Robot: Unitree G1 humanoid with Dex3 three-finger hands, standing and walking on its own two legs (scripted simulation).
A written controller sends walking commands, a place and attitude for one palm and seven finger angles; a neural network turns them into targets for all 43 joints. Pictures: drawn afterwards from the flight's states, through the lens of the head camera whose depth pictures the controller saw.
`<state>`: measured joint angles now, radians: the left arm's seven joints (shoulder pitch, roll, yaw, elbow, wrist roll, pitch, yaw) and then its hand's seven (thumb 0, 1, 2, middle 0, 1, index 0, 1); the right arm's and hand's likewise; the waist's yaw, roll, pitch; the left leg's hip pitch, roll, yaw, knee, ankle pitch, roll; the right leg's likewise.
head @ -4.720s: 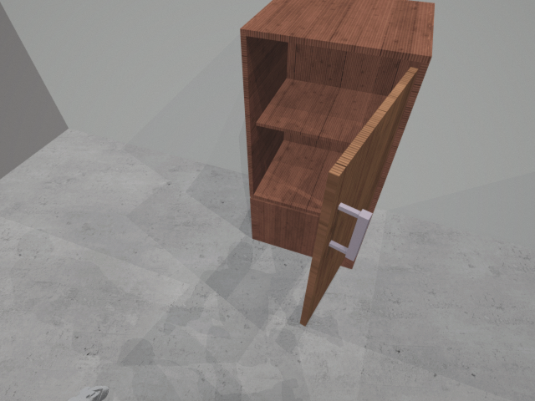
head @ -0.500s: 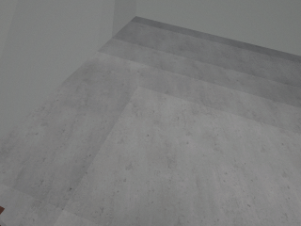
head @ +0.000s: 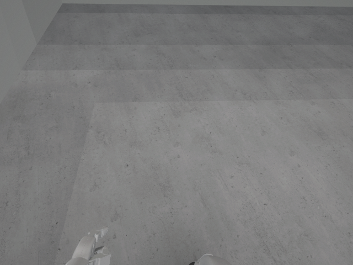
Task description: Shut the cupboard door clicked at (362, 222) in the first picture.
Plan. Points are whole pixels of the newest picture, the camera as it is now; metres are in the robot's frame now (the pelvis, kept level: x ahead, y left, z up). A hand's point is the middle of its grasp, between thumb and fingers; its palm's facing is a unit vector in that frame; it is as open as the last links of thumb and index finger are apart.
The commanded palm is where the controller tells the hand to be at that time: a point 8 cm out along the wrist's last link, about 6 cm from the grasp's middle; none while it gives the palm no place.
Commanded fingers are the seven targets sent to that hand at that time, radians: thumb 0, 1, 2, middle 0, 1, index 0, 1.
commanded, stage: walk around to get in front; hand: left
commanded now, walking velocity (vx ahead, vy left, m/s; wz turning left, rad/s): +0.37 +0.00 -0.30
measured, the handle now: out of the picture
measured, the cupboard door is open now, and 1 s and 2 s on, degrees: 77 77 77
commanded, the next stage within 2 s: walk to a spot facing it in 1.84 s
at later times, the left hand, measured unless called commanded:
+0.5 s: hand (86, 248) +0.19 +0.24 -0.17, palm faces -0.05 -0.99 -0.15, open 7.4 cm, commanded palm none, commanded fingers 0.00 0.90 0.90 -0.20 -0.30 -0.20 -0.30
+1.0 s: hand (145, 127) +0.57 +0.10 -0.15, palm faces -0.32 -0.93 -0.19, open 7.4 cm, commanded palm none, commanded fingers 0.00 0.90 0.90 -0.20 -0.30 -0.20 -0.30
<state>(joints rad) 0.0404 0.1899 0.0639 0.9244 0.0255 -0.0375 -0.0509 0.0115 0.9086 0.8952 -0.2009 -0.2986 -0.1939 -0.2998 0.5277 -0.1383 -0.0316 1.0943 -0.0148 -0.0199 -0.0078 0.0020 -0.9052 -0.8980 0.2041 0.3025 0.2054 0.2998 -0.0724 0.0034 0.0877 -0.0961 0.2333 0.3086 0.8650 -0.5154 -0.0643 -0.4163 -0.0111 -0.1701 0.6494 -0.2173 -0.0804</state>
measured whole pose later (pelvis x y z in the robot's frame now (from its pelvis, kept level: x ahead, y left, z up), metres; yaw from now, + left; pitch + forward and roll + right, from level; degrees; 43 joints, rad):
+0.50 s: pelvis +0.21 +0.05 +0.01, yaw -9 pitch -2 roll -2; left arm 0.39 0.20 0.07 1.10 0.02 -0.01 -0.01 0.01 0.91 0.89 -0.20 -0.30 -0.19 -0.30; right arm 0.15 -0.16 -0.03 0.92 -0.03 -0.07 0.00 0.00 -0.91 -0.90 0.20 0.30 0.20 0.30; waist 0.04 -0.04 0.02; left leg -0.36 0.08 0.17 0.62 -0.24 0.05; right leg -0.27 0.00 0.01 1.05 -0.44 -0.03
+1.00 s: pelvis +0.40 -0.03 +0.01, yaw -17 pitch +1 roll +0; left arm 0.09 0.17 0.07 1.02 0.03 -0.06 -0.02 0.01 0.91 0.90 -0.20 -0.30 -0.19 -0.30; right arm 0.53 -0.09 -0.03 1.19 -0.02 -0.04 -0.01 0.00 -0.91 -0.90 0.20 0.30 0.20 0.30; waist -0.07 0.02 0.05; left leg -0.09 0.16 0.24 0.72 -0.49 -0.04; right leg -0.38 -0.04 -0.16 0.59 -0.19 -0.05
